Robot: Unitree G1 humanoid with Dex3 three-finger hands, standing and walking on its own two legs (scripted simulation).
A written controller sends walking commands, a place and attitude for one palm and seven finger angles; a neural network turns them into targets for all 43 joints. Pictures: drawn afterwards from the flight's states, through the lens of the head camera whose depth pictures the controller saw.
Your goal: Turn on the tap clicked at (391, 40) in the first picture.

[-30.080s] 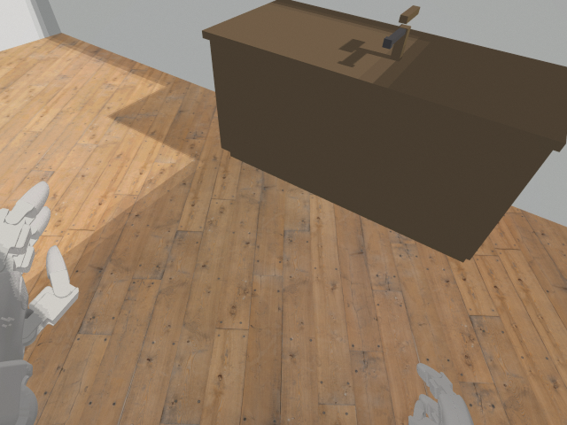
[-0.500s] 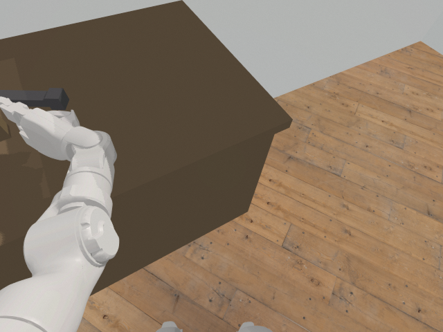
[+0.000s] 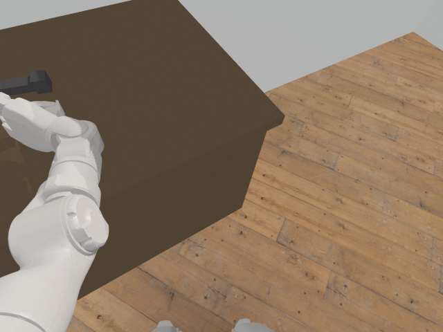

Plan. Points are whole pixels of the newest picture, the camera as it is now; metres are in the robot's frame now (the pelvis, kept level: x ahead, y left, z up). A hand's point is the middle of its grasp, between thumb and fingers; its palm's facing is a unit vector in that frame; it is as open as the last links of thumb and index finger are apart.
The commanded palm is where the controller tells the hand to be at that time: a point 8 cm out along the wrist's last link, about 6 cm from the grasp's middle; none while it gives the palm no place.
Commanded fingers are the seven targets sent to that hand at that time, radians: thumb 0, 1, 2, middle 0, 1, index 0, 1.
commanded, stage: push the lever round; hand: left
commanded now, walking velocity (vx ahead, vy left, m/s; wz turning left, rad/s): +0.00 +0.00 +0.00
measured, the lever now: (41, 82) +0.57 +0.27 +0.10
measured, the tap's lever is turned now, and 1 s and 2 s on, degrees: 77 86 86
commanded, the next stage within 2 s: lift the hand up off the lever in 0.08 s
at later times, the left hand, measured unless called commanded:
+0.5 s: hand (57, 94) +0.54 +0.24 +0.10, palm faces +0.84 -0.52 -0.17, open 8.0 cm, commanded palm +0.48 +0.24 +0.11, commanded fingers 0.00 0.90 0.90 -0.15 -0.15 -0.15 -0.15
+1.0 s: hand (52, 90) +0.53 +0.24 +0.12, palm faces +0.83 -0.54 -0.14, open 7.8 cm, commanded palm +0.47 +0.24 +0.13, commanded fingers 0.00 0.90 0.90 -0.15 -0.15 -0.15 -0.15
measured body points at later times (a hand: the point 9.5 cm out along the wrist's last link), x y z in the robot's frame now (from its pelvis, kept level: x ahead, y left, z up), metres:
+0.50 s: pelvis +0.00 +0.00 +0.00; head +0.11 +0.01 +0.44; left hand +0.49 +0.26 +0.11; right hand -0.07 -0.24 -0.12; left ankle +0.00 +0.13 -0.69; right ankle -0.03 -0.07 -0.69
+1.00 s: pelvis +0.01 +0.01 +0.01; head +0.10 +0.01 +0.45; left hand +0.48 +0.26 +0.13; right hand -0.02 -0.24 -0.12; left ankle +0.00 +0.13 -0.69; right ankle -0.03 -0.07 -0.69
